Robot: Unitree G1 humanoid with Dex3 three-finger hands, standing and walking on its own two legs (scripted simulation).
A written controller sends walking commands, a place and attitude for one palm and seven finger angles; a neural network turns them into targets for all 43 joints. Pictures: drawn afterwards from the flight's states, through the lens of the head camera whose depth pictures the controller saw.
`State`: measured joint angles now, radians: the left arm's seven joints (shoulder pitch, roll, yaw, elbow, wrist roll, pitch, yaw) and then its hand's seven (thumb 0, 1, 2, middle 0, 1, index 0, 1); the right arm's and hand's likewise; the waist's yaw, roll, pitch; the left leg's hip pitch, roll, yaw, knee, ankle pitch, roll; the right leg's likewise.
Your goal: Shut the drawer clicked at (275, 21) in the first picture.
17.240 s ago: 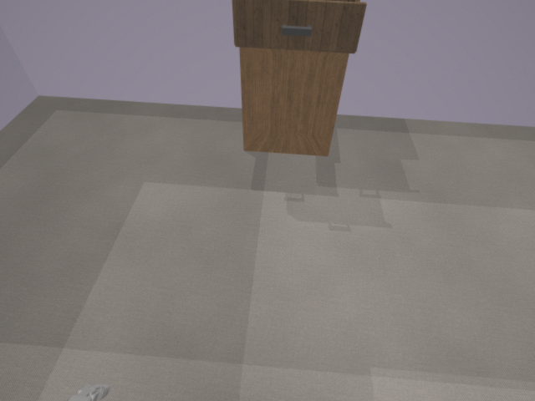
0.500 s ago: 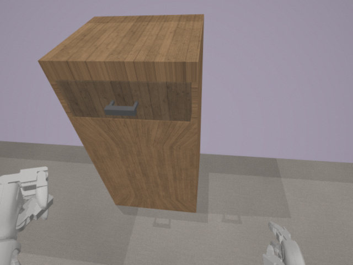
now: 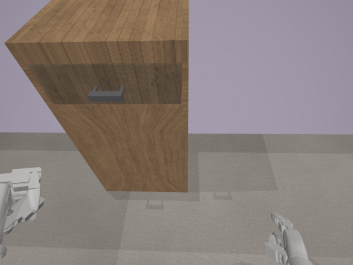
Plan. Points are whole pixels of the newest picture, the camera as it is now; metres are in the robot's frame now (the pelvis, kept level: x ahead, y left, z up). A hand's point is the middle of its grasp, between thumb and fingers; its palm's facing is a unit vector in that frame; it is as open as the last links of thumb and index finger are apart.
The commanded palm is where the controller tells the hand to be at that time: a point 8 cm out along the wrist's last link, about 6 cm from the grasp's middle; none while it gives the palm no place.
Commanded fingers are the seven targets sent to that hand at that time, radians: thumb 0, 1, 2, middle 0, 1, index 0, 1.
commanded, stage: step back with the hand held close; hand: left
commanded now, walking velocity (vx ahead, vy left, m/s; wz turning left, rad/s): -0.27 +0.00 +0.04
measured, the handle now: (107, 92) +0.59 +0.26 +0.04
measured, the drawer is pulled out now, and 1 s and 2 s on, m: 0.00 0.00 0.00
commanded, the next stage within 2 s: stop stepping back and stand still in 0.80 s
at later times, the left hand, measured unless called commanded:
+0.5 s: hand out of the picture +0.06 +0.26 +0.16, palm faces +0.42 -0.76 -0.50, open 3.2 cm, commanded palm +0.00 +0.30 +0.17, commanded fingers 0.00 0.90 0.90 -1.40 -1.60 -1.40 -1.60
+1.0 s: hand out of the picture -0.01 +0.23 +0.17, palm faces +0.31 -0.83 -0.45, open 3.2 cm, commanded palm -0.06 +0.28 +0.17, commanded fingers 0.00 0.90 0.90 -1.40 -1.60 -1.40 -1.60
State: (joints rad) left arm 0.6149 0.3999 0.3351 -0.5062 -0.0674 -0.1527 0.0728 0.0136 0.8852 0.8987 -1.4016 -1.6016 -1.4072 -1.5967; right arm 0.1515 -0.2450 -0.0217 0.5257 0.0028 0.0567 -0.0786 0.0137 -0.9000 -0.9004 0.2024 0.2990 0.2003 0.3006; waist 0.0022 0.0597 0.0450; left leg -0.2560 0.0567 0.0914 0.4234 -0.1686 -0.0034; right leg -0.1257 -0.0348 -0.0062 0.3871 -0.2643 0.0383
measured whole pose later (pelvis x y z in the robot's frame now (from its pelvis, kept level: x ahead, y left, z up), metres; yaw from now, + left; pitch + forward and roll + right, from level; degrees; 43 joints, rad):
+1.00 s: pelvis -0.20 +0.00 -0.01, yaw -1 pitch +2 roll +0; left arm 0.63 0.42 0.36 -0.63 -0.05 -0.28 0.12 0.01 0.88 0.90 -1.41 -1.60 -1.41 -1.60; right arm 0.20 -0.18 0.00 0.62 0.00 -0.08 -0.07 0.01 -0.90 -0.90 0.20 0.30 0.20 0.30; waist 0.02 -0.02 -0.02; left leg -0.42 0.01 0.06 0.62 -0.14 -0.01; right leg -0.20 0.02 0.07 0.53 -0.35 0.01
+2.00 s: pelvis -0.26 +0.00 -0.01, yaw +1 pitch -1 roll +1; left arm 0.59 0.35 0.32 -0.50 -0.03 -0.23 0.15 0.01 0.88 0.90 -1.41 -1.60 -1.41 -1.60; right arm 0.20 -0.25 -0.03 0.64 0.01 -0.11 -0.08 0.02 -0.90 -0.90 0.20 0.30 0.20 0.30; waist 0.02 0.00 0.04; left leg -0.23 0.03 0.06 0.47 -0.23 -0.01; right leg -0.19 0.02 -0.05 0.51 -0.31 -0.04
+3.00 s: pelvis -0.29 +0.03 -0.01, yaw +2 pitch -1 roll +0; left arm 0.29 0.21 -0.01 0.75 0.03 0.06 0.01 0.01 0.90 0.90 -1.13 -1.34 -1.14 -1.33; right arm 0.20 -0.26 0.00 0.87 -0.03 0.01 0.01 0.01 -0.90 -0.90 0.20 0.30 0.20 0.30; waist -0.03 0.00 0.06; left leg -0.34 -0.01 0.05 0.56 -0.21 0.04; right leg -0.27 -0.02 -0.07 0.58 -0.29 -0.01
